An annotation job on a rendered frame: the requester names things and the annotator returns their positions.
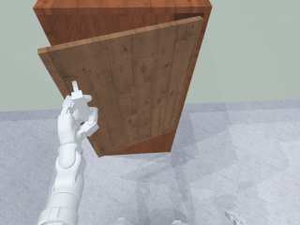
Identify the robot right hand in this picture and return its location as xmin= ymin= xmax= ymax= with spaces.
xmin=225 ymin=210 xmax=250 ymax=225

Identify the handle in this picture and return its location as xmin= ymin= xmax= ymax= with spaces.
xmin=71 ymin=81 xmax=91 ymax=123

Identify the cupboard door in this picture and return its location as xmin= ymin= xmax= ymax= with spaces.
xmin=37 ymin=16 xmax=203 ymax=158

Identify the robot left hand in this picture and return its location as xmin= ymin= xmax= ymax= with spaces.
xmin=57 ymin=95 xmax=99 ymax=146

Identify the robot left shin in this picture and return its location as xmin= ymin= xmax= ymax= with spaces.
xmin=117 ymin=217 xmax=126 ymax=221

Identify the left robot forearm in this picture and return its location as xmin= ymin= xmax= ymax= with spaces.
xmin=37 ymin=142 xmax=86 ymax=225

